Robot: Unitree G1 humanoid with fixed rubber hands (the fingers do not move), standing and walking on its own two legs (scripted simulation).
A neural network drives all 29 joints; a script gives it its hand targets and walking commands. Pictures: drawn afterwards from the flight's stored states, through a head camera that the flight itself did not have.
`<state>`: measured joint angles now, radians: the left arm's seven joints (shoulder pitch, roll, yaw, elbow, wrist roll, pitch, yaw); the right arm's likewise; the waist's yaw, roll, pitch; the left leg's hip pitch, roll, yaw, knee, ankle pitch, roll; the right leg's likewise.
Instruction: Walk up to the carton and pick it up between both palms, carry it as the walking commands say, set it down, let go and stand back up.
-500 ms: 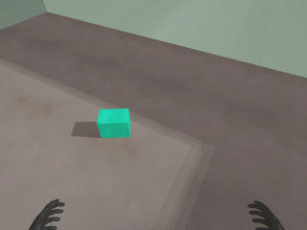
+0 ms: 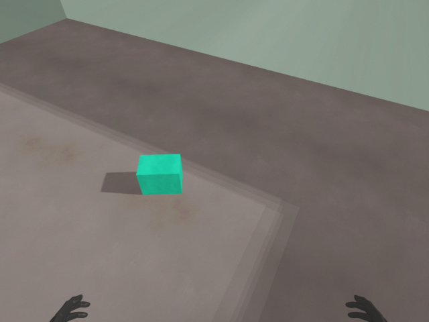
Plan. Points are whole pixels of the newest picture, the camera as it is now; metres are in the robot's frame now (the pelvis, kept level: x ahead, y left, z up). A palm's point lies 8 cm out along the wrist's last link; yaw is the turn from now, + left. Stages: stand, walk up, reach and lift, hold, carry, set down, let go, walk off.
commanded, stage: stand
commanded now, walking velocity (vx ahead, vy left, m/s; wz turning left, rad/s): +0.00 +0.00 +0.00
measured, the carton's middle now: (161, 174) +1.01 +0.31 -0.67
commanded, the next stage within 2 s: walk up in 0.74 s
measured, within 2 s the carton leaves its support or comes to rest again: neither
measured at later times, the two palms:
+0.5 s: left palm out of the picture +0.11 +0.31 -0.08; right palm out of the picture +0.11 -0.31 -0.08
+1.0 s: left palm out of the picture +0.10 +0.31 -0.08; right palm out of the picture +0.10 -0.31 -0.09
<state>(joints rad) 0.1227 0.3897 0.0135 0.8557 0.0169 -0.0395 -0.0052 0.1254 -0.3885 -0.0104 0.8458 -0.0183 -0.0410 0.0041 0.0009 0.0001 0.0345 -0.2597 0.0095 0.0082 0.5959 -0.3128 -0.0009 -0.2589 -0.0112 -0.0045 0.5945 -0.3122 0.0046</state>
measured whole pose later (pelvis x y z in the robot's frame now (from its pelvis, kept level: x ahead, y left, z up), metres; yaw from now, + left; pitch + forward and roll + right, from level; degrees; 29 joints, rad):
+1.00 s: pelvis +0.00 +0.00 +0.02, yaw +2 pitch +0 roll +0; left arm 0.11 0.37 0.04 0.99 0.03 0.00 0.00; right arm 0.14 -0.39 -0.04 1.01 -0.02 0.03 0.03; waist 0.00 0.00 0.01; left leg -0.24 0.00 -0.02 0.54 -0.38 -0.01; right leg -0.17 -0.04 -0.07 0.41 -0.31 0.01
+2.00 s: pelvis +0.41 +0.08 +0.02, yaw +9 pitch -1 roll +2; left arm 0.43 0.20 0.05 1.05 0.04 -0.07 0.01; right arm 0.10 -0.24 -0.04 0.96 -0.03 0.02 0.06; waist 0.07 0.03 0.07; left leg -0.55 0.09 0.06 0.82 -0.17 -0.05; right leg -0.12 -0.09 -0.12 0.37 -0.23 0.01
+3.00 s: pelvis +0.59 +0.13 +0.01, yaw +10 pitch -1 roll +1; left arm 0.20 0.18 0.04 1.07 0.01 0.01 0.03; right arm 0.31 -0.18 -0.01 1.06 -0.02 0.01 -0.03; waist 0.00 0.00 0.04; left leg -0.13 0.03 0.04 0.39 -0.24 -0.03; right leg -0.24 -0.02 -0.08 0.42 -0.16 -0.03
